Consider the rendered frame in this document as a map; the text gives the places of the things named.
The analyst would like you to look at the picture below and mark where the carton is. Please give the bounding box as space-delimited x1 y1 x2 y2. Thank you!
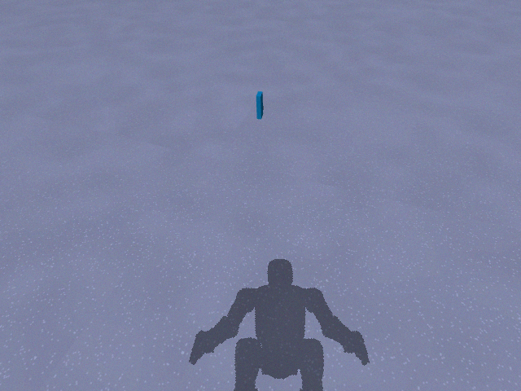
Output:
256 91 263 119

